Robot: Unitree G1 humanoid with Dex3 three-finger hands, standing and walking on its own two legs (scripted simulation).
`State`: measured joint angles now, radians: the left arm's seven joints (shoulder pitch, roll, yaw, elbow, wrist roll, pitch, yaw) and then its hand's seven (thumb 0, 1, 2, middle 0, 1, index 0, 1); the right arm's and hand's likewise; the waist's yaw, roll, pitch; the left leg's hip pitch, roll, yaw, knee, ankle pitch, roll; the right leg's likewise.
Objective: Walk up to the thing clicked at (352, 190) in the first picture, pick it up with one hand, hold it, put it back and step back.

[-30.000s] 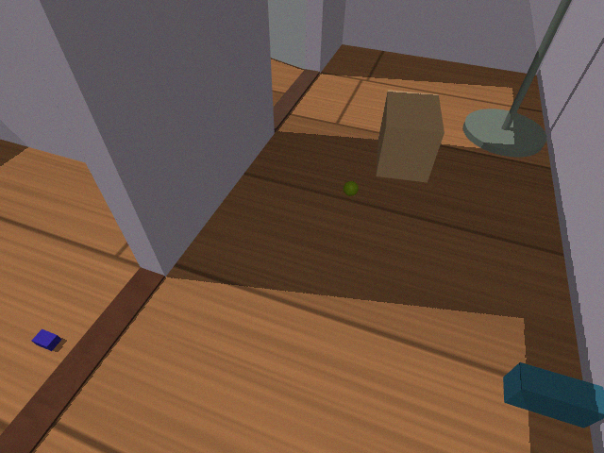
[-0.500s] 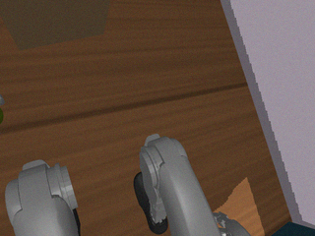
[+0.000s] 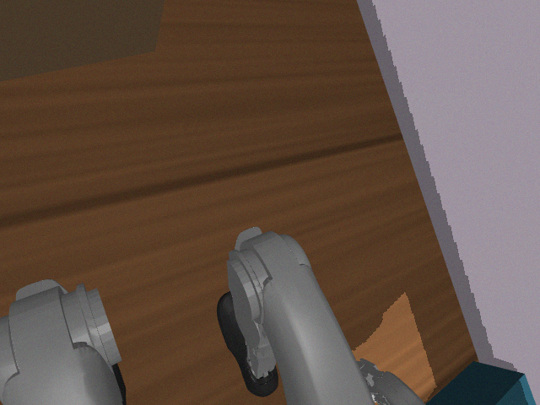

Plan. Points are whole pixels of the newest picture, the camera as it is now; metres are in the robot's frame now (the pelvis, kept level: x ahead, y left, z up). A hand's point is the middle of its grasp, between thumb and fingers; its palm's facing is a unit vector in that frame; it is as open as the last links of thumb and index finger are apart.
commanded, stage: rest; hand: left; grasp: from above
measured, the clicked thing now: out of the picture +0.44 +0.33 -0.26
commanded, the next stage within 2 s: open in 0.40 s
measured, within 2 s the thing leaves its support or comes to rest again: rests again in 0.46 s
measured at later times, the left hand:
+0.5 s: hand out of the picture +0.43 +0.31 -0.24, palm faces -0.42 -0.16 -0.89, open 9.0 cm
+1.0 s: hand out of the picture +0.43 +0.32 -0.24, palm faces -0.42 -0.15 -0.89, open 12.7 cm
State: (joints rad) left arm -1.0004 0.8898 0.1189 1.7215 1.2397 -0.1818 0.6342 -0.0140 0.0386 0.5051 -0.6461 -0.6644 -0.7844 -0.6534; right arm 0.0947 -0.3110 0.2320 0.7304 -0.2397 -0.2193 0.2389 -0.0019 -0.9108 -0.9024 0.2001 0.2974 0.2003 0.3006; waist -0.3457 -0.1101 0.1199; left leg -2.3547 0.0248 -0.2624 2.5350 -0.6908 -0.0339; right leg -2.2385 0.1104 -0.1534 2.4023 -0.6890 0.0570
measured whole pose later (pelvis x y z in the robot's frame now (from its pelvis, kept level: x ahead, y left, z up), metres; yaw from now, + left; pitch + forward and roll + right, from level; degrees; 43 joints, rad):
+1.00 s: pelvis +0.00 +0.00 +0.00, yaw -1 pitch +26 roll -14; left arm -1.02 0.97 0.11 1.75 1.23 -0.20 0.65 0.00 -0.28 0.80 -0.29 -0.84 -0.29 -0.84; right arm 0.08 -0.34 0.30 0.69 -0.27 -0.26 0.25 0.00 -0.90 -0.90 0.20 0.30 0.20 0.30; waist -0.37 -0.15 0.16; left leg -2.34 0.03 -0.29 2.54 -0.69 -0.03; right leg -2.21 0.12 -0.18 2.38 -0.68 0.07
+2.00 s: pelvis +0.00 +0.00 +0.04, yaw +4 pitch +32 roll -9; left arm -0.88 0.70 -0.01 1.26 1.10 -0.02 0.34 0.00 -0.51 0.99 -0.09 -0.99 -0.09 -1.00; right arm 0.12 -0.29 0.09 0.71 -0.11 -0.11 0.25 0.00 -0.90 -0.90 0.20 0.30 0.20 0.30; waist -0.21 0.02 -0.08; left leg -2.29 0.03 -0.18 2.38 -0.67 -0.02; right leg -2.18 0.08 -0.10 2.29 -0.70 0.04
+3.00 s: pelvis +0.00 +0.00 +0.15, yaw +9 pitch +34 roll -6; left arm -0.44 0.49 0.04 0.68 0.55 0.07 0.06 0.00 0.64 0.93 -0.24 -0.41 -0.23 -0.43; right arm 0.14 -0.26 0.00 0.64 -0.01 0.00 0.09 0.00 -0.90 -0.90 0.20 0.30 0.20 0.30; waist -0.09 0.04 -0.19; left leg -1.98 0.03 -0.11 2.02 -0.64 -0.01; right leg -1.90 0.04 -0.05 1.98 -0.68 0.03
